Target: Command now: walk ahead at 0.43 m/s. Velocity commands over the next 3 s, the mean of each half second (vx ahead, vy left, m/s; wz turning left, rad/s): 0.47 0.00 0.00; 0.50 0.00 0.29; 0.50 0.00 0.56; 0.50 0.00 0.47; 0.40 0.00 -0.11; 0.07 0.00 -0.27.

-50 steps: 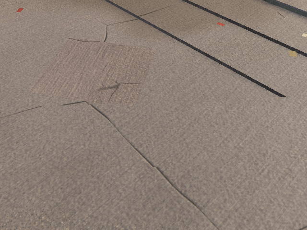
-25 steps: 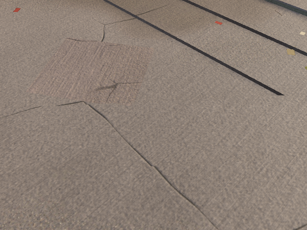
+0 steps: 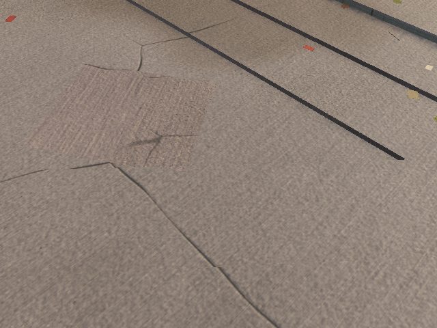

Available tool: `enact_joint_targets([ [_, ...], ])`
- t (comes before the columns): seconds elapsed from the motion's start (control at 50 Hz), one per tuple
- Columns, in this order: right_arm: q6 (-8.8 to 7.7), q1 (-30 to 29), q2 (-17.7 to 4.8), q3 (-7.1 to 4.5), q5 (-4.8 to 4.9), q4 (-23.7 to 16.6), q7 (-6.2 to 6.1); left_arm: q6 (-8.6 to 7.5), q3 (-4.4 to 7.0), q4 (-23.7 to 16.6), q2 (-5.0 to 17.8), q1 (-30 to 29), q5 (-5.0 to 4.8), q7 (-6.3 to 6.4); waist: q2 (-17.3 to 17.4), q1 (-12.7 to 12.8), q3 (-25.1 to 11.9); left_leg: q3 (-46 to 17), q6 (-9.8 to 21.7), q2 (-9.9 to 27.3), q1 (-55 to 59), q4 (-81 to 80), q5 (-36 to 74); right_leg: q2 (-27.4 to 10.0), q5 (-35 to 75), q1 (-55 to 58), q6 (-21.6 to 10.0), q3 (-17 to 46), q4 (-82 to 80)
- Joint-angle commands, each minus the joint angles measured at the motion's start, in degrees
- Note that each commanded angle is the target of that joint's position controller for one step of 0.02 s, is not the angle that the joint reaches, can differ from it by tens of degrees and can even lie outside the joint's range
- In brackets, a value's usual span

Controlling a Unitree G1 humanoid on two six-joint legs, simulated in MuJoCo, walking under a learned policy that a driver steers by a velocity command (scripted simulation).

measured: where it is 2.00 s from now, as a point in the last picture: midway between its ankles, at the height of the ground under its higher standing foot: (184, 197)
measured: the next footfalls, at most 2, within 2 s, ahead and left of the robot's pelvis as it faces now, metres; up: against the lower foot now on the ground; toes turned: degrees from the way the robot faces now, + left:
right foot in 0.26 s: +0.30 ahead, -0.09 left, -0.01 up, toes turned -5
left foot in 0.76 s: +0.61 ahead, +0.09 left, -0.04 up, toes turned +8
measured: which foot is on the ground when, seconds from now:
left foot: down 0.00-0.28, up 0.30-0.74, down 0.76-1.00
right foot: up 0.00-0.24, down 0.26-0.78, up 0.80-1.00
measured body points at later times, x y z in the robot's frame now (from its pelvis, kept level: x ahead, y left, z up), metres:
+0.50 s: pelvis +0.27 -0.03 +0.00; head +0.29 -0.03 +0.44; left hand +0.26 +0.23 -0.15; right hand +0.36 -0.27 -0.15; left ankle +0.30 +0.11 -0.69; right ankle +0.27 -0.08 -0.75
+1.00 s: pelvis +0.58 +0.03 -0.04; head +0.61 +0.04 +0.40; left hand +0.65 +0.29 -0.18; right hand +0.61 -0.22 -0.19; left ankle +0.57 +0.08 -0.79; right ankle +0.64 -0.12 -0.72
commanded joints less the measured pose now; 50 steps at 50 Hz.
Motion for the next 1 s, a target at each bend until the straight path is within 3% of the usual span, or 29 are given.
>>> enact_joint_targets([
  [0.02, -1.23, 4.95, -5.27, -0.42, 0.27, -0.42, -0.35, -0.18, 0.41, -4.05, 2.23, -4.54, -0.16, -0.4, 6.32, 0.36, 7.03, -11.82, 5.06, 14.21, 5.64, -8.79, 22.1, -0.97, 4.06, -14.55, 1.37, -1.25, -1.3],
  [0.1, -1.21, 5.57, -5.61, 0.0, 0.15, -0.31, -0.58, 0.15, -0.76, -9.01, 0.16, -16.0, -0.93, -0.41, 7.71, -1.39, 8.88, -6.56, 4.47, 11.6, 0.44, -9.05, 31.48, 1.81, 8.78, -8.28, 2.02, -5.42, -16.56],
  [0.16, -1.57, 5.59, -6.83, -0.26, 0.0, -0.24, -0.74, 0.2, -0.44, -9.42, 1.79, -15.57, -1.16, -0.28, 8.52, -0.59, 7.21, -5.27, 4.69, 13.44, 1.58, -6.68, 39.07, 2.69, 11.73, -1.73, -0.21, -5.87, -20.47],
  [0.18, -1.84, 5.28, -6.43, -0.25, -0.24, 0.11, -0.95, -0.13, -0.28, -9.89, 2.13, -16.09, -1.53, -0.1, 8.09, -0.26, 7.38, -5.05, 4.11, 13.49, 5.02, -5.32, 41.26, 1.59, 17.35, -2.47, -1.36, -3.15, -23.72],
  [0.22, -1.96, 3.57, -8.06, -0.8, -0.27, -0.14, -1.16, -0.86, 0.54, -8.96, 4.03, -11.87, -1.04, 0.53, 7.17, 2.02, 5.1, -4.36, 3.35, 14.25, 8.01, 1.65, 52.73, 4.01, 14.04, 3.46, -3.37, -4.34, -26.69],
  [0.26, -1.42, 2.33, -9.58, -1.55, -0.31, -0.21, -1.05, -2.04, 1.93, -4.06, 6.16, 3.05, -0.72, 1.27, 5.95, 8.17, -1.72, -3.41, 2.77, 13.05, 6.17, 21.02, 55.23, 5.3, 13.76, 18.65, -5.32, -4.42, -30.8],
  [0.28, -0.84, 8.67, -4.16, -0.46, 1.72, -0.54, 0.26, -2.37, 3.41, -1.92, 10.02, 10.75, 0.15, 1.67, -3.57, 7.85, -9.1, -1.21, -0.53, 8.78, -14.12, 39.98, 39.48, -5.42, 8.56, 40.43, -10.82, 10.73, -29.59],
  [0.3, -1.11, 6.75, -5.97, -0.68, 2.52, -1.13, 0.37, -1.53, 4.37, -1.81, 10.15, 14.21, -0.32, 1.2, -8.19, 10.73, -17.75, 0.31, -1.25, -0.47, -23.67, 60.97, -1.13, -16.85, -2.79, 46.58, -16.17, 31.78, -36.8],
  [0.32, -1.53, 0.86, -8.76, -1.64, 1.14, -3.81, 0.21, -1.54, 3.64, -2.61, 9.58, 7.64, -0.82, 0.77, -4.29, 7.13, -11.54, -5.09, 0.51, 1.65, -30.11, 63.35, -7.73, -17.28, -4.49, 41.21, -14.92, 33.81, -41.06],
  [0.36, -1.74, -7.07, -7.37, -1.83, 0.07, -6.03, 0.64, -2.51, 2.56, -3.37, 5.68, 0.49, -0.57, 1.26, 1.88, 4.14, 1.95, -5.81, 1.03, 6.97, -32.37, 54.76, -2.51, -14.97, 2.42, 26.63, -12.21, 24.64, -45.12],
  [0.38, -1.03, -8.29, -6.59, -2.02, -0.89, -6.73, 0.98, -3.02, 1.94, -2.49, 3.84, -0.15, -0.76, 1.61, 1.93, 2.14, 4.49, -5.66, 0.65, 8.2, -30.46, 50.19, -1.92, -12.73, 5.19, 21.76, -10.38, 20.83, -46.52],
  [0.4, -0.21, -7.39, -4.92, -1.87, -1.41, -6.18, 1.3, -3.48, 1.48, -1.88, 2.72, 0.06, -0.77, 1.82, 2.04, 0.79, 4.95, -4.94, 0.0, 8.25, -27.57, 47.31, -1.92, -11.35, 8.46, 18.63, -9.52, 17.75, -47.62],
  [0.44, 1.08, -7.22, -3.1, -1.76, -1.69, -6.41, 1.9, -4.37, 1.51, -1.03, 3.54, 2.22, -1.12, 1.95, 0.87, -0.54, 4.64, -2.93, -1.11, 7.94, -24.16, 42.67, -0.68, -10.13, 12.67, 15.33, -9.46, 13.21, -49.59],
  [0.46, 1.54, -8.33, -3.48, -1.9, -1.72, -7.04, 2.15, -4.78, 1.78, -1.06, 4.8, 2.77, -1.02, 1.91, 0.1, -0.84, 4.87, -2.04, -1.4, 8.23, -24.23, 41.56, 2.22, -10.03, 12.66, 13.96, -9.95, 11.5, -50.51],
  [0.52, 1.48, -16.32, -3.85, -1.82, -1.09, -10.84, 2.39, -5.45, 1.31, -0.22, 4.42, 4.14, -1.61, 1.82, -1.24, -0.88, 8.42, -1.22, -2.31, 9.82, -27.26, 30.19, 15.12, -7.74, 11.84, 11.63, -8.92, 6.98, -52.5],
  [0.56, 0.81, -19.43, -3.41, -1.32, -0.57, -11.75, 2.51, -5.34, 0.88, -0.26, 3.97, 4.67, -1.71, 1.62, -1.54, 0.22, 8.55, 0.88, -2.29, 8.77, -22.89, 21.72, 22.34, -5.9, 15.77, 9.79, -8.11, 3.45, -51.85],
  [0.6, 0.01, -22.06, -3.74, -0.94, 0.11, -12.55, 2.35, -5.79, 0.73, 0.64, 4.43, 7.92, -1.85, 1.54, -0.9, 2.02, 8.84, 1.82, -1.86, 8.02, -21.4, 16.65, 26.85, -7.1, 22.67, 12.35, -7.68, 2.1, -50.71],
  [0.68, -1.23, -25.97, -5.74, -1.34, -0.57, -14.55, 2.25, -5.49, 0.75, 2.85, 5.59, 12.95, -1.42, 2.61, 0.54, 4.24, 9.43, 1.48, 0.47, 7.12, -26.19, 9.4, 24.51, -9.5, 30.49, 25.91, -6.48, 0.25, -45.53],
  [0.72, -1.83, -22.4, -6.46, -1.95, -1.36, -13.69, 2.35, -4.98, 0.95, 2.96, 6.51, 12.76, -1.2, 3.18, 1.48, 2.83, 7.31, 2.73, 2.04, 4.86, -22.76, 7.43, 20.61, -9.53, 39.16, 29.41, -5.57, -1.81, -37.28],
  [0.76, -2.64, -8.0, -7.5, -3.07, -2.31, -8.67, 1.87, -4.39, 1.03, 1.99, 7.16, 10.57, -1.38, 3.29, 3.12, -2.86, 1.09, 4.95, 4.24, 0.89, -9.05, 4.52, 22.75, -6.22, 44.4, 26.92, -3.82, -5.74, -18.14],
  [0.78, -2.82, 0.95, -11.9, -4.46, -3.15, -6.54, 1.3, -4.62, 0.74, -0.06, 6.4, 9.89, -1.9, 3.27, 6.57, -5.8, -4.33, -3.17, 8.51, 9.23, 5.99, 10.93, 39.78, -3.42, 30.28, 14.33, -2.38, -7.34, -1.63],
  [0.8, -2.06, 3.6, -14.03, -4.93, -3.2, -6.42, 1.51, -4.4, -0.31, -0.53, 1.2, 14.54, -2.45, 3.13, 15.0, -3.87, -11.82, -22.01, 15.94, 23.49, 25.8, 14.98, 59.87, 4.88, -18.19, -5.59, 0.4, -4.37, 18.2],
  [0.82, -0.83, 4.62, -14.84, -5.27, -0.57, -6.86, 1.6, -3.58, 0.37, -1.01, 4.83, 14.13, -2.13, 3.28, 8.79, -5.52, -17.62, -29.33, 19.95, 25.57, 28.81, 10.76, 46.25, 3.48, -15.72, -12.78, 1.24, 1.76, 24.51],
  [0.84, -0.04, -0.22, -13.19, -4.92, -0.06, -8.21, 0.94, -3.9, 0.48, -3.86, 5.85, 6.92, -1.45, 2.87, 6.72, -4.87, -11.14, -28.41, 18.3, 23.29, 21.24, 5.18, 30.27, 0.18, -9.02, -16.52, 1.51, 3.41, 21.41],
  [0.86, 0.44, -3.86, -11.19, -4.44, 0.11, -8.49, 0.7, -4.19, 0.8, -5.53, 6.5, 2.19, -0.89, 2.35, 4.66, -3.44, -5.24, -26.75, 16.24, 21.28, 12.67, 1.33, 24.42, -1.59, -5.82, -15.84, 1.81, 3.52, 17.11],
  [0.88, 0.62, -5.38, -10.03, -4.12, 0.08, -8.76, 0.52, -3.62, 1.05, -6.36, 6.27, 0.49, 0.01, 1.93, 3.18, -1.61, -2.73, -25.81, 15.45, 19.96, 6.09, -0.32, 25.0, -2.68, -4.69, -13.06, 2.52, 3.86, 13.84],
  [0.9, 0.55, -6.04, -9.0, -3.86, 0.39, -9.04, 0.35, -2.44, 1.01, -6.47, 5.45, 0.73, 0.69, 1.63, 1.75, 0.18, -1.71, -24.33, 14.57, 18.44, 0.73, -1.77, 25.15, -3.44, -4.72, -9.4, 3.39, 4.04, 10.84],
  [0.94, 0.12, -6.55, -9.99, -4.08, 0.86, -9.37, 0.31, -0.77, 0.67, -6.95, 3.41, 0.71, 0.89, 1.3, 1.29, 2.06, -0.08, -21.26, 13.34, 15.73, -5.74, -3.78, 23.82, -3.86, -4.83, -5.48, 4.78, 3.66, 4.37],
  [1.0, 0.15, -5.51, -12.03, -4.77, 0.75, -9.69, 0.47, -0.02, 0.47, -9.89, 3.29, -5.4, 0.67, 0.97, 3.21, 1.46, 1.74, -17.98, 12.49, 12.55, -9.26, -5.3, 26.01, -3.27, 2.22, -5.27, 6.15, 1.92, -4.86],
])
Over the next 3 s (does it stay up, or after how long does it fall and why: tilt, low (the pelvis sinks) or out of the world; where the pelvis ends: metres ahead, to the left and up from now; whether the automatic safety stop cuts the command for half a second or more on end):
stays up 1.33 0.36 -0.10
